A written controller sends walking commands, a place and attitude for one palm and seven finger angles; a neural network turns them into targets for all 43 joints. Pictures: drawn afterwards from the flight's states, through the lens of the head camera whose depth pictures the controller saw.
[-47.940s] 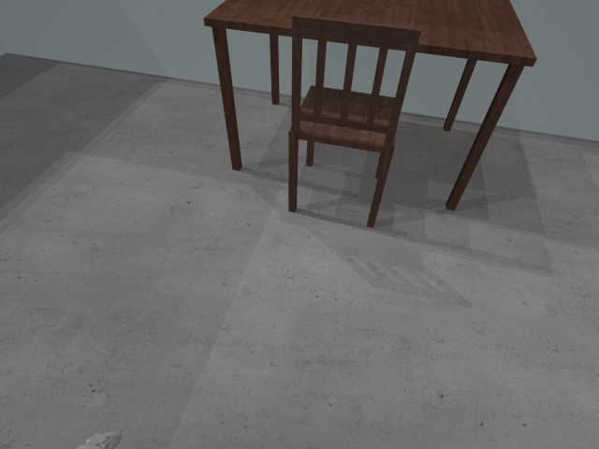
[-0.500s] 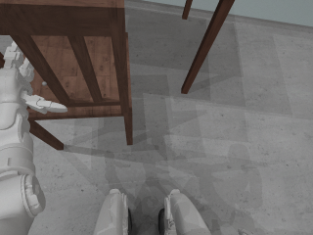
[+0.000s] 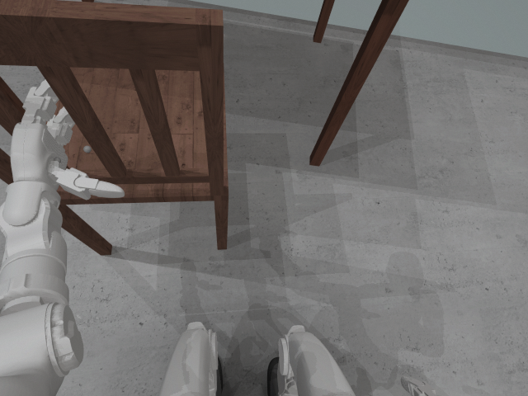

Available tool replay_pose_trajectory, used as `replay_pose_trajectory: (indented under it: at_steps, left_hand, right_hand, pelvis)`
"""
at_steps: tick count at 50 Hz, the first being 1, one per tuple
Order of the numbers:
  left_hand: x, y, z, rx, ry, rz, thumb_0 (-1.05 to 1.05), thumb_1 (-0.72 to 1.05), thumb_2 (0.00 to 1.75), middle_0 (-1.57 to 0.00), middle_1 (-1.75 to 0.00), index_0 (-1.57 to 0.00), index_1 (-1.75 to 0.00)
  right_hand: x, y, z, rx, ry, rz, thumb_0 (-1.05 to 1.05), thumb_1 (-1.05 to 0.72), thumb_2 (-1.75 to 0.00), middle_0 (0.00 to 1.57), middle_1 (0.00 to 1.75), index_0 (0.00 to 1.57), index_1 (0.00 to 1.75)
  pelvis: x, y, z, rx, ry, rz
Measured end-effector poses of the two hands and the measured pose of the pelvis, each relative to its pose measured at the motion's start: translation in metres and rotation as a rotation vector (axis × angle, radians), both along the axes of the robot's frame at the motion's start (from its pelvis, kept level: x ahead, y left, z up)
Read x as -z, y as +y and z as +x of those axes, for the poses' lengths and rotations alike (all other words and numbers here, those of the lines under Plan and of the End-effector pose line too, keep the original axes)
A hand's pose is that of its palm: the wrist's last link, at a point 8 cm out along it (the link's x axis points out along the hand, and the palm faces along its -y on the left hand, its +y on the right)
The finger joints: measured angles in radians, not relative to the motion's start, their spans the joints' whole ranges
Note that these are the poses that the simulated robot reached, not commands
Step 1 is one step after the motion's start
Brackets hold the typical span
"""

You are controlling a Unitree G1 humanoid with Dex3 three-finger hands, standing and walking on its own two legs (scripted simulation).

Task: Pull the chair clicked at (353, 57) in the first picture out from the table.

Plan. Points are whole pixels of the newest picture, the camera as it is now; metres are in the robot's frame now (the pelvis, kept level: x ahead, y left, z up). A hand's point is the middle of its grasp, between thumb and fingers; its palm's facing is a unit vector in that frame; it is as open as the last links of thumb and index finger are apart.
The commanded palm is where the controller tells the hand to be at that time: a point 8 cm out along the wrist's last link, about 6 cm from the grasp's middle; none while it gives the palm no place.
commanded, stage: hook a spindle and tug to test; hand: left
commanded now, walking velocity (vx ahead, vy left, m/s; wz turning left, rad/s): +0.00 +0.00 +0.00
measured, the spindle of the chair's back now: (92, 130) +0.50 +0.25 +0.01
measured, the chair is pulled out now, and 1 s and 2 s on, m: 0.20 0.20 0.31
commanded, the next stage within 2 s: step backward, pulling the chair out in 1.28 s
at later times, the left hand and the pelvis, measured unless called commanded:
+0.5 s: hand (89, 143) +0.46 +0.24 +0.03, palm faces +0.11 -0.99 -0.03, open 8.7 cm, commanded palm +0.44 +0.27 +0.03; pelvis +0.00 +0.00 +0.00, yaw +0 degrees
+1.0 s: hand (94, 148) +0.46 +0.23 +0.03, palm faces +0.09 -0.99 -0.04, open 6.5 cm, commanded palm +0.41 +0.27 +0.03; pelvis +0.02 +0.00 +0.02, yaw -1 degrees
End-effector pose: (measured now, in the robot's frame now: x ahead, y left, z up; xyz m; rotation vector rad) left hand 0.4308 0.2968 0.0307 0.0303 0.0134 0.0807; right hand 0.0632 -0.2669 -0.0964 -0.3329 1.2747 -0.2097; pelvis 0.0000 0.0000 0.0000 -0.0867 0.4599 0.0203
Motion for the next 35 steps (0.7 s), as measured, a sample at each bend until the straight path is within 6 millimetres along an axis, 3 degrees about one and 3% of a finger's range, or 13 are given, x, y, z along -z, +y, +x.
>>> replay_pose_trajectory:
  at_steps: [10,20,30,35]
  left_hand:
    - [0.000,0.002,-0.004,-0.017,0.014,0.000,-0.01,-0.45,0.32,-0.28,-0.77,-0.28,-0.77]
    - [-0.002,-0.001,0.003,-0.019,0.006,-0.005,0.00,-0.06,0.49,-0.39,-1.25,-0.42,-1.25]
    - [-0.003,-0.004,0.007,-0.035,0.015,0.005,0.01,0.48,0.72,-0.39,-1.38,-0.41,-1.39]
    - [-0.004,-0.007,0.006,-0.018,0.014,0.011,0.01,0.55,0.75,-0.35,-1.38,-0.37,-1.40]
  right_hand:
    - [0.001,0.005,-0.002,0.003,-0.001,0.017,0.00,-0.90,-0.90,0.20,0.30,0.20,0.30]
    - [0.003,0.004,-0.010,0.013,0.019,0.011,0.00,-0.90,-0.90,0.20,0.30,0.20,0.30]
    - [0.001,0.005,-0.014,0.031,0.048,0.023,0.00,-0.90,-0.90,0.20,0.30,0.20,0.30]
    - [-0.002,0.006,-0.009,0.037,0.048,0.029,0.00,-0.90,-0.90,0.20,0.30,0.20,0.30]
  pelvis:
    - [-0.001,0.000,-0.001,0.001,-0.006,0.003]
    - [0.001,0.001,-0.002,0.000,-0.001,0.000]
    - [-0.004,0.002,0.004,0.006,0.005,0.004]
    - [-0.007,0.002,0.009,0.008,0.004,0.006]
